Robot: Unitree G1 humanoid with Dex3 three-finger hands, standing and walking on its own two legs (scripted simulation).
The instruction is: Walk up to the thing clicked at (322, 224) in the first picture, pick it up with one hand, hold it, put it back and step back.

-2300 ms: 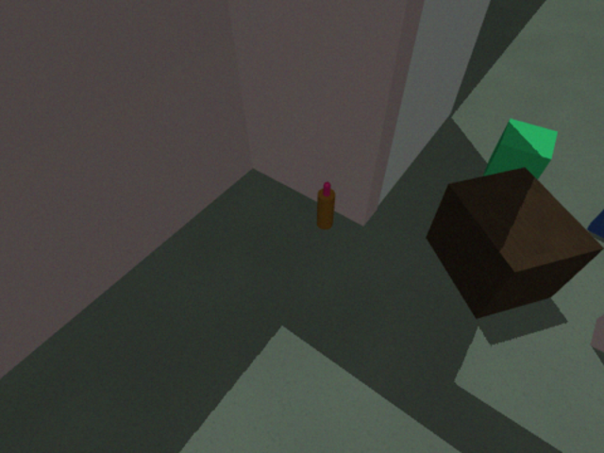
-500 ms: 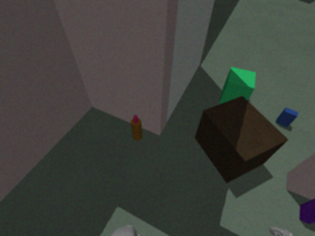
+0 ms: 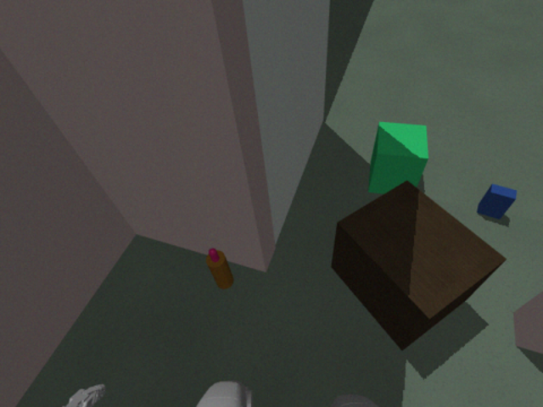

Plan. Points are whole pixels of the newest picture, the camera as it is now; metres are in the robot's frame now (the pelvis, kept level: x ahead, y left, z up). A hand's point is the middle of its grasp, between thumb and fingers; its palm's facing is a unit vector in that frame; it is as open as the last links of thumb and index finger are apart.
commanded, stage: walk up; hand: left
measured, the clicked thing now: (218, 266) +0.66 +0.26 -0.64
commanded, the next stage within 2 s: none
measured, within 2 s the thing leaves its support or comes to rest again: neither
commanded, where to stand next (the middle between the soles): +0.31 +0.05 m, yaw +0 degrees
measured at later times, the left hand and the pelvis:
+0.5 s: hand (105, 351) +0.23 +0.33 -0.14, palm faces -0.08 -0.93 -0.37, open 7.3 cm; pelvis +0.17 +0.05 +0.00, yaw +0 degrees
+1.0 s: hand (125, 301) +0.33 +0.33 -0.15, palm faces -0.01 -0.93 -0.38, open 7.3 cm; pelvis +0.25 +0.06 -0.01, yaw +0 degrees
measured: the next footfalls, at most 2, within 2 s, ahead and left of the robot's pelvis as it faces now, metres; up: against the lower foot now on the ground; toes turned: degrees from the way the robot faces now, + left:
left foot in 0.26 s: +0.23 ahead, +0.17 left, +0.00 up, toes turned +4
right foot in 0.62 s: +0.33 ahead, -0.08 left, +0.00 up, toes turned -1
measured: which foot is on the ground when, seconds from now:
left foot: up 0.00-0.24, down 0.26-0.62, up 0.64-0.86, down 0.88-1.00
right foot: down 0.00-0.28, up 0.30-0.60, down 0.62-1.00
